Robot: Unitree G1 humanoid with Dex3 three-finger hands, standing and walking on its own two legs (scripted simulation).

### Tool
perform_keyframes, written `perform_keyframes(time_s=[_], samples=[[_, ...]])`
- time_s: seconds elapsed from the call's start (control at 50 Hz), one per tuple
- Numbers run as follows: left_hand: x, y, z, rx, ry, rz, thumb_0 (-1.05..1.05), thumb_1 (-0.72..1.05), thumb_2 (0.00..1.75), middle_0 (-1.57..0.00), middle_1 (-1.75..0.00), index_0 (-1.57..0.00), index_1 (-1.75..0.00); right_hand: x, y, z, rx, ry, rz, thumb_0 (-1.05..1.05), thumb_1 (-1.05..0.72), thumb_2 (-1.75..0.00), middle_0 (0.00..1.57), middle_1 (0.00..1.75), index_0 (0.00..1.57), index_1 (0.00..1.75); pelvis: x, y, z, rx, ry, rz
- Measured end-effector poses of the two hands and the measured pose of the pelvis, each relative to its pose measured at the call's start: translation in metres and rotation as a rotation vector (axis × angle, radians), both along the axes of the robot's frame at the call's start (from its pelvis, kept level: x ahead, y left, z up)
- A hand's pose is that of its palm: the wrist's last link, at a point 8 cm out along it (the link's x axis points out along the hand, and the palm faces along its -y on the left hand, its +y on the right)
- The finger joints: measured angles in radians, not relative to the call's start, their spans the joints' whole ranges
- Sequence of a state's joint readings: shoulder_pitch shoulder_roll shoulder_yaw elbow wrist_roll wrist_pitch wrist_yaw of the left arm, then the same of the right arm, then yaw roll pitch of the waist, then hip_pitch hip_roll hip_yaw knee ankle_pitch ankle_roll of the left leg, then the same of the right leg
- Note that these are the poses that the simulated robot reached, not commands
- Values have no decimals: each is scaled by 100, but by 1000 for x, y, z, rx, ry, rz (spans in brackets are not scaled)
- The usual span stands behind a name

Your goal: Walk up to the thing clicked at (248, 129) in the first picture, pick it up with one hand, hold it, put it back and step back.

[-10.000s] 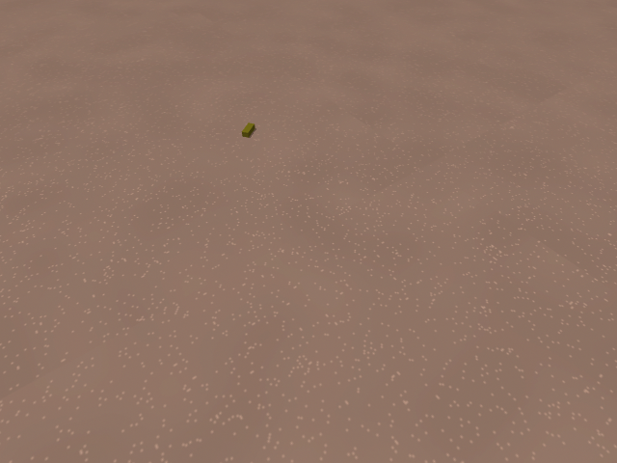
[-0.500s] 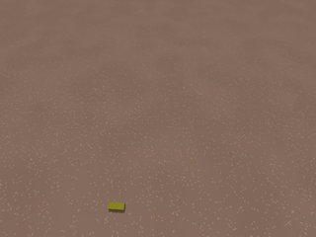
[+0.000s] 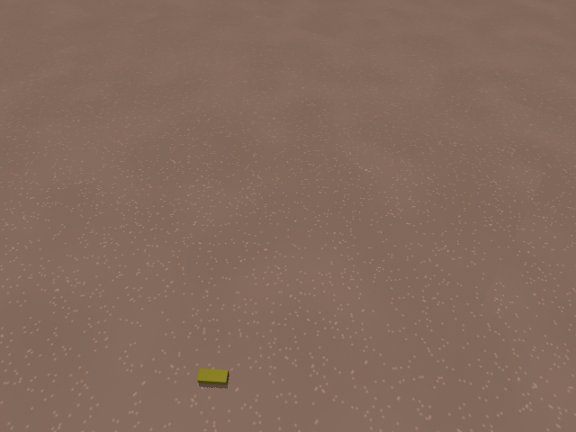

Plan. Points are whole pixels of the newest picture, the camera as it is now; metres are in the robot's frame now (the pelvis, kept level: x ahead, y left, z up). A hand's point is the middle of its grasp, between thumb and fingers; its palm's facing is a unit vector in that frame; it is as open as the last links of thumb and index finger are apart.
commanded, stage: stand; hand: left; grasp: from above
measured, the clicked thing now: (213, 376) +0.44 +0.24 -0.77
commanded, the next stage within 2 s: rise first in 0.74 s
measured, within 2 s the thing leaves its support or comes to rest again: neither
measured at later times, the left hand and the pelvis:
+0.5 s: hand out of the picture +0.07 +0.25 -0.16, palm faces -0.02 -0.94 -0.35, open 7.4 cm; pelvis +0.00 +0.00 +0.00, yaw +0 degrees
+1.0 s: hand out of the picture +0.12 +0.25 -0.16, palm faces +0.04 -0.94 -0.33, open 7.9 cm; pelvis -0.02 +0.00 -0.01, yaw +0 degrees
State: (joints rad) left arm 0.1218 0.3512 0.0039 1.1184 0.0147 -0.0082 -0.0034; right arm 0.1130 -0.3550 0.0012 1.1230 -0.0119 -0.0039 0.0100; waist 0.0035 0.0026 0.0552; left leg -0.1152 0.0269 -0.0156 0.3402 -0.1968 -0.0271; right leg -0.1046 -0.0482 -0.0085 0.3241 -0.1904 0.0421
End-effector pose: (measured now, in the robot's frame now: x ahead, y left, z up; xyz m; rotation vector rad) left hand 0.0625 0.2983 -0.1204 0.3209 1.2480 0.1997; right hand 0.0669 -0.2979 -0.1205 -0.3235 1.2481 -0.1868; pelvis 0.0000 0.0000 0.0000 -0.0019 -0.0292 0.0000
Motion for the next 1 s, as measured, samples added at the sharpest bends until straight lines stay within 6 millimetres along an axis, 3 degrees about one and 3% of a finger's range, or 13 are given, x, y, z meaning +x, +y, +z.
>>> perform_keyframes(time_s=[0.28, 0.86, 0.9, 1.0], samples=[[2, 1, 1, 2, -12, 0, 1, 90, 90, -20, -30, -20, -30, 4, 1, 1, -1, -21, 2, 1, -91, -90, 21, 30, 21, 30, 0, 1, 0, 1, -6, -3], [-7, 1, 0, 1, -1, 0, 1, 90, 90, -20, -30, -20, -30, -8, 1, 0, 1, 0, -3, 1, -91, -90, 21, 30, 21, 30, -5, 1, 0, -1, -8, 0], [1, 0, 1, 0, -51, 20, 1, 89, 90, -21, -32, -20, -32, -4, 4, 1, 0, -49, -10, 1, -91, -90, 21, 30, 21, 30, -7, 1, -2, -1, 15, 3], [44, -5, -8, -19, -134, 22, 1, 73, 90, -22, -46, -21, -47, 5, 22, -3, 22, -140, -7, 1, -91, -90, 21, 30, 20, 30, -18, 0, -11, -5, 74, 3]])
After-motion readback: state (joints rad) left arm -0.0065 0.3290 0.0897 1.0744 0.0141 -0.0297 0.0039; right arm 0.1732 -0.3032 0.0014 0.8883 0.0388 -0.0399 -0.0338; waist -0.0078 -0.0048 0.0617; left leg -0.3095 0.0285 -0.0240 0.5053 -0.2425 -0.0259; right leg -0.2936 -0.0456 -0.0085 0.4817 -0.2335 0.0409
